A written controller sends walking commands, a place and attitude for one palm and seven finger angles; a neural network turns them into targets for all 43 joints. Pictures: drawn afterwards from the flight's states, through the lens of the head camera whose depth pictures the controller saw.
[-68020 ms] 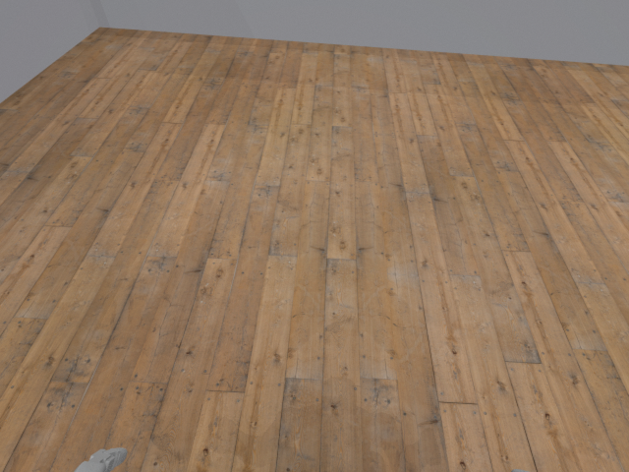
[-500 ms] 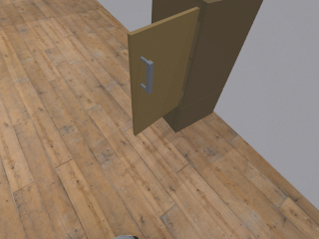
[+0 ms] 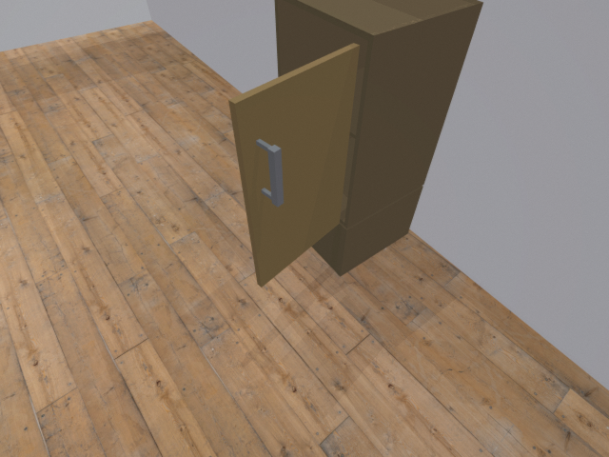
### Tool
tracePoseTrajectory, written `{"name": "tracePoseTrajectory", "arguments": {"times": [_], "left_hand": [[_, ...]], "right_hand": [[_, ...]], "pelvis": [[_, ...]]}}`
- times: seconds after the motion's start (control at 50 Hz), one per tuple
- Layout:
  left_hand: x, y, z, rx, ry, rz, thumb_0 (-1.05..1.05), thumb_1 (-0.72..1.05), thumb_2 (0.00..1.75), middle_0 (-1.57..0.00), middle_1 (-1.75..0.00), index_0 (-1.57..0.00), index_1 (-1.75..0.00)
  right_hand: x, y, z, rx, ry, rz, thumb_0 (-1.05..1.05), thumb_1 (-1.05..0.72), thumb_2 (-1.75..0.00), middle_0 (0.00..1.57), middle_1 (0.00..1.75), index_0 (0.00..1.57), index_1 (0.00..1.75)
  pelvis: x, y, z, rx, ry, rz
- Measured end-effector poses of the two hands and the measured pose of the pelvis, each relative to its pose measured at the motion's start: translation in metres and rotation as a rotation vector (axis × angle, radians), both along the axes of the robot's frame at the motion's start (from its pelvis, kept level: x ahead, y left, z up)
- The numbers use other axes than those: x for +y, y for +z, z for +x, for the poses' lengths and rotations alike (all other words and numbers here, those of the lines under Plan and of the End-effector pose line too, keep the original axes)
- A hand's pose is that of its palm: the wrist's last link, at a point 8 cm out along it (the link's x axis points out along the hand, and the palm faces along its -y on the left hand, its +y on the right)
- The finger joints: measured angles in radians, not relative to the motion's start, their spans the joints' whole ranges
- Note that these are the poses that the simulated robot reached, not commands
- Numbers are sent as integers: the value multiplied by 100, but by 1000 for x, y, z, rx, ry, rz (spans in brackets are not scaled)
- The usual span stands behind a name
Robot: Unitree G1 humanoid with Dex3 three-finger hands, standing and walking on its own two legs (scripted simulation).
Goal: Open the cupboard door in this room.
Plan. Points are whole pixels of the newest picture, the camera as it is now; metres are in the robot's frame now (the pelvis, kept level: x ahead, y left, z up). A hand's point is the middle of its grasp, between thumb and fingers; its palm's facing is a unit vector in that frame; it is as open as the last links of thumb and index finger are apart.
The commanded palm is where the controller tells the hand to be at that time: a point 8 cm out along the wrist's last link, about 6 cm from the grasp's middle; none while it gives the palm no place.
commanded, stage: let the arm hang, fingers relaxed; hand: left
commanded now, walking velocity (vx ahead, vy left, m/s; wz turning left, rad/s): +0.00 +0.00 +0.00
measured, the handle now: (269, 173) +0.66 +0.11 -0.03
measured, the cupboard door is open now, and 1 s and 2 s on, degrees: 100 100 100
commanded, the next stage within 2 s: look to check the result in 0.16 s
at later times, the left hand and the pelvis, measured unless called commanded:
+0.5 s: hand out of the picture -0.01 +0.15 -0.17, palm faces +0.05 -0.98 -0.19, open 7.4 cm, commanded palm none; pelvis +0.03 -0.01 +0.00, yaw +0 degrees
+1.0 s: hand out of the picture +0.01 +0.14 -0.18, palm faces +0.05 -0.98 -0.19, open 7.4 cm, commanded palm none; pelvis +0.04 -0.02 +0.00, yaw +0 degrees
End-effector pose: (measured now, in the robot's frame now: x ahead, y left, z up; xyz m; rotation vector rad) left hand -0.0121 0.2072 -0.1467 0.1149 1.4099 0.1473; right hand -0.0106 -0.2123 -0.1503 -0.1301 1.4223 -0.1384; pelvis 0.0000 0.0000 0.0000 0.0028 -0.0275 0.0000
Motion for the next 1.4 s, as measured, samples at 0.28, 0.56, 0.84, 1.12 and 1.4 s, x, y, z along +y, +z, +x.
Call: {"name": "tracePoseTrajectory", "arguments": {"times": [0.28, 0.56, 0.84, 1.12, 1.4], "left_hand": [[-6, 2, 1, 52, 17, 11, 1, 91, 90, -20, -30, -20, -30], [-13, 3, 3, 71, 30, 19, 1, 91, 90, -19, -30, -20, -30], [-22, 1, 16, 48, 24, 13, 0, 91, 90, -20, -30, -20, -30], [-21, 1, 14, 61, 28, 17, 0, 91, 90, -20, -30, -20, -30], [-18, 2, 9, 78, 26, 8, 0, 91, 90, -20, -30, -20, -30]], "right_hand": [[-1, 0, 5, 40, -10, 11, 0, -91, -90, 20, 30, 19, 30], [-16, 0, 28, 18, 0, -6, 1, -91, -90, 20, 30, 20, 30], [-26, 1, 40, -3, 0, -20, 0, -91, -90, 20, 30, 19, 30], [-24, 1, 32, 26, -8, -12, 0, -91, -90, 20, 30, 19, 30], [-17, 1, 29, 32, -8, -10, 0, -91, -90, 20, 30, 20, 30]], "pelvis": [[-8, 1, 16, 8, -1, 4], [-15, 1, 29, 6, -3, 11], [-22, 0, 35, 2, -7, 13], [-24, 0, 37, 0, -7, 11], [-19, 1, 36, 0, -9, 11]]}}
